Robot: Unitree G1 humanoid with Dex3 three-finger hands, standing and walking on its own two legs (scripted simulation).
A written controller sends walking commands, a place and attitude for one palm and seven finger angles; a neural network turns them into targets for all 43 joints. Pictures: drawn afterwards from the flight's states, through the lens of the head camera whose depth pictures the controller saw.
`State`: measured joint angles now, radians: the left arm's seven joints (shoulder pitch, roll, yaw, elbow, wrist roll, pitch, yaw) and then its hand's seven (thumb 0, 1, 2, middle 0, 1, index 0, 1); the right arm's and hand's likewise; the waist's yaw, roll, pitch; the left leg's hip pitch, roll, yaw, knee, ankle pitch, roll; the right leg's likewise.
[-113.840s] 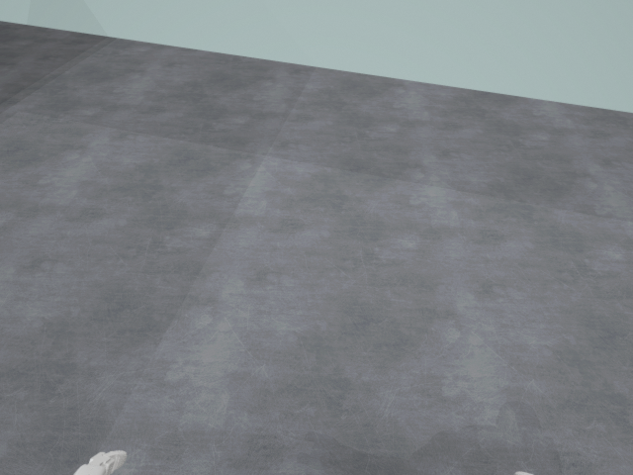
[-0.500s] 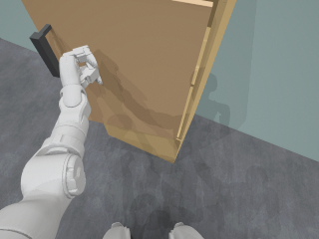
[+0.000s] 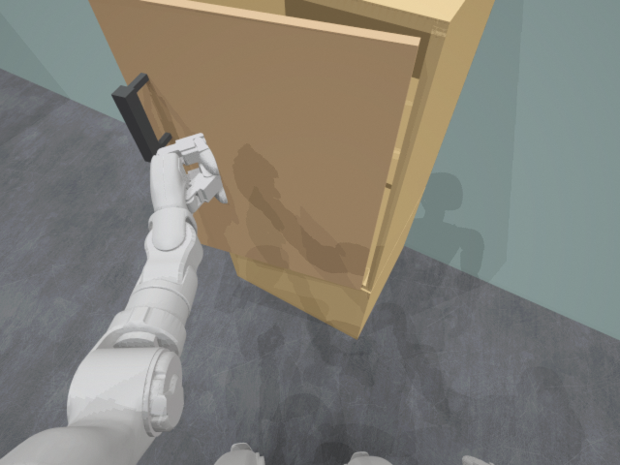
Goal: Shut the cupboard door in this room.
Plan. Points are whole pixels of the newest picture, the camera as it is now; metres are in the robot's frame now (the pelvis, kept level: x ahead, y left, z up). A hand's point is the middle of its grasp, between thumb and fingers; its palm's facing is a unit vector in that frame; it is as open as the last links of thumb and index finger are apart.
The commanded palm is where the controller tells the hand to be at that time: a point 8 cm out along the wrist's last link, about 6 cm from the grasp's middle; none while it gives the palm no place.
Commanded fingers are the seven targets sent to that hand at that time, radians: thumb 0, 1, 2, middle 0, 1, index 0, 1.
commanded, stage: draw the hand back to the body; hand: left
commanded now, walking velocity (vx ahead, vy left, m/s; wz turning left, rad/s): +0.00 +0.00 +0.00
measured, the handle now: (147, 119) +0.62 +0.23 +0.08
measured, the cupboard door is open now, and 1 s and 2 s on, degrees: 11 11 11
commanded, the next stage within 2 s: step back with the hand held close in 1.48 s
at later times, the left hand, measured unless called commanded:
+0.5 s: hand (112, 252) +0.33 +0.18 +0.15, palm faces +0.11 -0.99 -0.13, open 3.1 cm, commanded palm +0.29 +0.24 +0.16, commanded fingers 0.00 0.90 0.90 -1.00 -1.17 -1.00 -1.17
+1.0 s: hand out of the picture +0.22 +0.29 +0.20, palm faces +0.39 -0.85 -0.35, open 5.3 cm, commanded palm +0.17 +0.33 +0.22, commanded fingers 0.00 0.90 0.90 -0.31 -0.42 -0.31 -0.42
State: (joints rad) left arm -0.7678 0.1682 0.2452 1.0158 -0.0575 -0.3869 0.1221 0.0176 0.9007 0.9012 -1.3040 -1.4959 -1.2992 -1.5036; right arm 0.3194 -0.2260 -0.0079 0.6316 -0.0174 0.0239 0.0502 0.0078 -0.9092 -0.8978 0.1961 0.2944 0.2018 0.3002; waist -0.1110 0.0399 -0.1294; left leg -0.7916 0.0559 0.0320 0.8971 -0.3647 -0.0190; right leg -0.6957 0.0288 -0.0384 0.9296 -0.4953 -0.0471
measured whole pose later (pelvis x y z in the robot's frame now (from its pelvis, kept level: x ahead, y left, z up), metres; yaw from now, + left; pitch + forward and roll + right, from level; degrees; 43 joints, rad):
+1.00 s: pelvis +0.01 +0.04 +0.06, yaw +0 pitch -4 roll +0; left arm 0.36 0.33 0.27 -0.28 -0.08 -0.05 0.09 0.02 0.90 0.90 -0.58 -0.70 -0.58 -0.71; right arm 0.20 -0.21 0.06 0.60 0.02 -0.01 -0.06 0.02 -0.90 -0.90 0.20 0.30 0.20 0.30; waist 0.05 0.07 -0.01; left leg -0.16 -0.01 0.06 0.43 -0.20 0.03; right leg -0.04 -0.02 -0.02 0.39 -0.29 0.01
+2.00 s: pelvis +0.00 +0.04 +0.05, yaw -1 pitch +1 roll -1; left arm 0.55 0.46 0.42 -0.46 -0.09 -0.12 0.12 0.01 0.89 0.90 -0.22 -0.30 -0.21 -0.31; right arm 0.17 -0.24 -0.01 0.54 0.03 0.05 -0.09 0.02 -0.91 -0.90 0.20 0.29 0.20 0.30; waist 0.00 0.05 -0.01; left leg -0.32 0.01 0.08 0.51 -0.21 0.04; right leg -0.21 -0.01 0.00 0.50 -0.30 0.02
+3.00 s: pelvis -0.25 +0.09 +0.03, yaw +2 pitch -2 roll -2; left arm 0.44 0.42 0.43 -0.55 -0.06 -0.23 0.15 0.01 0.89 0.90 -0.22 -0.30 -0.21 -0.31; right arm 0.21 -0.18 0.03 0.65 0.00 -0.09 -0.06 0.02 -0.90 -0.90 0.20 0.30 0.21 0.30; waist 0.08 -0.05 -0.05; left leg -0.41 0.04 0.06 0.65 -0.22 -0.02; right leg -0.26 0.00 0.05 0.67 -0.38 0.04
